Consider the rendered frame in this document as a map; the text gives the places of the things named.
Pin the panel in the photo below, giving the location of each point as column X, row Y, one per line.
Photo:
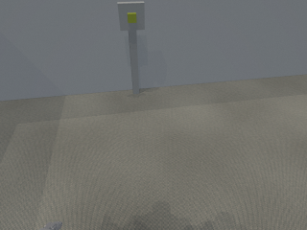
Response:
column 124, row 8

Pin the button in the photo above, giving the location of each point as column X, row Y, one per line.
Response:
column 132, row 17

